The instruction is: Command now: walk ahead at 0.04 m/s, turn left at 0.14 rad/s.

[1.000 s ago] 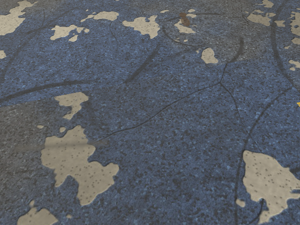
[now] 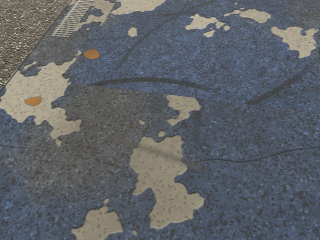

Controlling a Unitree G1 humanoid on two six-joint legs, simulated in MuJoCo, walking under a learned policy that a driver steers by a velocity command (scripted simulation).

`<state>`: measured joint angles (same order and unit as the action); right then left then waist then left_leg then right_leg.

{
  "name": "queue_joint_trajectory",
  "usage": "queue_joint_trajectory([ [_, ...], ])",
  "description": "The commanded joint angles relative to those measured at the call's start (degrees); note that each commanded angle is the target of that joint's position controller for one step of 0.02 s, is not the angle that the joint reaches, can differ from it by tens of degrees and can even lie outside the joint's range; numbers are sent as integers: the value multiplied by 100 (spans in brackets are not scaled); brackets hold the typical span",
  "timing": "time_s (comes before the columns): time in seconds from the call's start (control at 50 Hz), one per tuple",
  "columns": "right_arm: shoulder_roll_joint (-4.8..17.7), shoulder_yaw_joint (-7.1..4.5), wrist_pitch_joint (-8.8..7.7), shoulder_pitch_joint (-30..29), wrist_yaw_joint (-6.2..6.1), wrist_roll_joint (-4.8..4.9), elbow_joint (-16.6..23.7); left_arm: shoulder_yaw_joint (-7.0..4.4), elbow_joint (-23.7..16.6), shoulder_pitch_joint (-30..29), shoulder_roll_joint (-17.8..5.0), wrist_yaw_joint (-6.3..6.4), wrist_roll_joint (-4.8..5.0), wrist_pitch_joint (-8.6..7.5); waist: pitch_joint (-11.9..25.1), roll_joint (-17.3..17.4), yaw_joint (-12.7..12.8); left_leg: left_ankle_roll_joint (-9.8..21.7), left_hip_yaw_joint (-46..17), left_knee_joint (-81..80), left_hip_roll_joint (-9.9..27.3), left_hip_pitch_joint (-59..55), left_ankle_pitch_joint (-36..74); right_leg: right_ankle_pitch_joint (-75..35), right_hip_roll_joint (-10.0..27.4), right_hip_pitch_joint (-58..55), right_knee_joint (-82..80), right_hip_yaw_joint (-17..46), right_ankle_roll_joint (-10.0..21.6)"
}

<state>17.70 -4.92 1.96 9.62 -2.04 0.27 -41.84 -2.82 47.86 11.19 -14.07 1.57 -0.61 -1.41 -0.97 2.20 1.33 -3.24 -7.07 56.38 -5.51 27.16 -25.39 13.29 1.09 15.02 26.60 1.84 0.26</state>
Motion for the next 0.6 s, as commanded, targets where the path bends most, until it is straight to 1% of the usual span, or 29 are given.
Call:
queue_joint_trajectory([
  [0.02, -78, 87, -49, 18, 30, 5, 269, -118, -286, -232, -689, 12, 27, 1, 551, -1199, -62, -164, 492, -1096, 401, -367, 183, -1655, 867, -672, -682, 713, 966],
  [0.04, -115, 119, -65, -198, 58, 35, 310, -152, -209, -7, -822, 9, 52, 30, 459, -1339, 115, -135, 668, -1565, 383, -584, 151, -619, 849, -581, -829, 797, 986],
  [0.06, 22, 90, -84, -345, 83, 82, 354, -211, -162, 167, -1046, 6, 90, 60, 301, -1448, 229, -87, 844, -1879, 297, -696, 83, 348, 918, -475, -979, 999, 1045],
  [0.08, 161, 53, -120, -339, 102, 118, 346, -251, -155, 222, -1211, 7, 133, 82, 146, -1473, 221, 15, 952, -2280, 249, -858, 245, 1041, 1000, -346, -1091, 1202, 1085],
  [0.1, 221, 33, -173, -205, 117, 133, 277, -260, -167, 210, -1255, 5, 168, 86, 21, -1399, 128, 170, 1021, -2855, 221, -1173, 594, 1473, 1025, -165, -1128, 1301, 1082],
  [0.12, 239, 20, -226, -65, 122, 132, 183, -244, -162, 237, -1209, -6, 187, 70, -67, -1276, 37, 337, 1039, -3339, 195, -1541, 787, 1632, 996, 27, -1107, 1334, 1031],
  [0.14, 288, 4, -282, 160, 107, 122, 105, -194, -162, 215, -1057, -26, 179, 19, 13, -1147, -100, 527, 817, -3493, 369, -2132, 910, 1555, 955, 352, -980, 1317, 886],
  [0.16, 385, -22, -336, 661, 77, 106, -15, -100, -228, 10, -745, -65, 132, -63, 246, -865, -345, 736, 260, -3515, 849, -2975, 949, 1358, 758, 930, -399, 1038, 644],
  [0.18, 887, -157, -365, 1173, 62, 37, -193, 14, -441, -227, -261, -113, 74, -200, 422, 397, -416, 1186, -987, -3640, 1649, -3585, 351, 1207, -71, 1922, 983, -121, 213],
  [0.2, 1130, -243, -412, 1520, 141, 19, -273, -33, -727, -768, -556, -113, 154, -336, 88, 1149, -750, 1871, -2402, -4392, 2531, -3368, -231, 1802, -175, 2719, 1807, -356, 86],
  [0.22, 853, -163, -513, 1494, 145, -43, -273, -162, -814, -1020, -928, -125, 260, -396, -405, 880, -776, 2090, -2699, -4604, 2702, -3301, -377, 1954, 121, 3329, 2678, -26, 99],
  [0.24, 650, -97, -588, 1361, 135, -37, -253, -198, -729, -839, -951, -161, 300, -419, -503, 733, -622, 1978, -2408, -4627, 2536, -3347, -411, 1693, 282, 3574, 3108, 76, 172],
  [0.26, 568, -70, -631, 1217, 136, 12, -210, -195, -653, -682, -887, -197, 273, -437, -479, 683, -527, 1838, -2079, -4694, 2362, -3439, -290, 1269, 403, 3727, 3215, 84, 226],
  [0.28, 514, -42, -641, 1133, 139, 39, -198, -193, -648, -692, -851, -240, 233, -457, -514, 603, -478, 1732, -1775, -4761, 2270, -3444, 200, 856, 508, 3805, 3155, 87, 238],
  [0.3, 458, -19, -628, 1090, 139, 27, -183, -180, -653, -747, -780, -281, 193, -475, -490, 491, -454, 1633, -1413, -4847, 2110, -3300, 693, 533, 542, 3632, 2989, 19, 209],
  [0.32, 440, -15, -610, 1052, 140, 17, -169, -137, -664, -796, -652, -327, 169, -487, -444, 449, -439, 1579, -1055, -4902, 1948, -3100, 1151, 215, 503, 3382, 2713, -110, 144],
  [0.36, 485, -29, -585, 1031, 138, 40, -166, -42, -719, -966, -431, -406, 126, -490, -372, 429, -468, 1478, -384, -4907, 1638, -2617, 1727, -441, 371, 2665, 1903, -323, 8],
  [0.38, 559, -48, -584, 1092, 137, 47, -181, -3, -775, -1111, -365, -429, 133, -485, -375, 453, -517, 1440, -190, -4901, 1566, -2374, 1837, -704, 288, 2303, 1505, -395, -33],
  [0.4, 643, -68, -588, 1182, 142, 53, -205, 15, -828, -1227, -370, -445, 152, -473, -389, 465, -557, 1418, -96, -4892, 1559, -2190, 1861, -886, 198, 1994, 1195, -448, -55],
  [0.42, 722, -87, -598, 1298, 151, 66, -239, 15, -879, -1312, -427, -457, 172, -456, -403, 475, -584, 1417, -105, -4900, 1639, -2089, 1824, -988, 133, 1762, 1015, -472, -52],
  [0.46, 818, -112, -621, 1354, 161, 118, -287, -11, -973, -1350, -595, -471, 212, -428, -483, 507, -505, 1373, -197, -4894, 1876, -2126, 1778, -1053, 138, 1547, 741, -354, 63],
  [0.48, 842, -120, -620, 1339, 161, 130, -306, -36, -989, -1297, -692, -472, 218, -424, -498, 502, -427, 1324, -214, -4837, 1974, -2240, 1886, -1008, 131, 1461, 628, -326, 144],
  [0.5, 878, -130, -607, 1309, 159, 130, -319, -67, -980, -1175, -782, -466, 213, -425, -454, 503, -317, 1261, -188, -4674, 2029, -2360, 2248, -926, 89, 1275, 545, -354, 231],
  [0.52, 914, -133, -587, 1252, 154, 116, -319, -126, -926, -887, -893, -443, 197, -419, -280, 496, -106, 1158, -54, -4252, 1966, -2421, 3118, -825, -33, 839, 458, -449, 342],
  [0.54, 845, -102, -562, 1268, 145, 94, -330, -234, -740, -232, -1064, -396, 184, -403, 149, 398, 222, 1018, 213, -3373, 1735, -2342, 4068, -735, -195, -40, 415, -574, 481],
  [0.56, 658, -20, -550, 1328, 125, 34, -298, -349, -516, 696, -1295, -337, 184, -389, 784, 240, 629, 819, 480, -2065, 1455, -1718, 4111, -680, 36, -1396, 543, -337, 676],
  [0.58, 97, 148, -607, 1858, 129, 3, -94, -475, -426, 1419, -1911, -293, 26, -360, 1740, -1181, 567, 391, 807, 363, 710, 223, 2168, 582, 1595, -3394, 168, 2136, 1449],
  [0.6, 64, 188, -731, 1863, 125, 88, -121, -386, -371, 1577, -1698, -346, 85, -370, 2236, -2020, 555, 363, 76, 1492, 241, 1001, -665, 1828, 2155, -3566, -1175, 4380, 1795],
])
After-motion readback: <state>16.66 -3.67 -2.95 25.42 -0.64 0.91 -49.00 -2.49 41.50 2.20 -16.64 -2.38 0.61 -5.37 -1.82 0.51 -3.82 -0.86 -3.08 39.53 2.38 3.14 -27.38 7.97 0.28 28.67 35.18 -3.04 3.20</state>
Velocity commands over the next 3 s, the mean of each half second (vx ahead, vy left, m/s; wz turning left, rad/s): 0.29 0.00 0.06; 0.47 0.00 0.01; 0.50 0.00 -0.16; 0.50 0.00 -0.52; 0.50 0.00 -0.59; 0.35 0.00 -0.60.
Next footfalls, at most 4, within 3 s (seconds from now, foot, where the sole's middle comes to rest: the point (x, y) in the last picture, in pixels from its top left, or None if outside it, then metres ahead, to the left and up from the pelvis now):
0.16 left None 0.02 0.13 -0.78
0.56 right None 0.32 -0.14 -0.78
1.10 left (159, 204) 0.64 0.10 -0.78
1.66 right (211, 148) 0.93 -0.15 -0.78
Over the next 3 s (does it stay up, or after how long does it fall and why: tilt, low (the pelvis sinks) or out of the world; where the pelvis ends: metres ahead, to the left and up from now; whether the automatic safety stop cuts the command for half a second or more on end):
stays up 1.37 -0.38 0.00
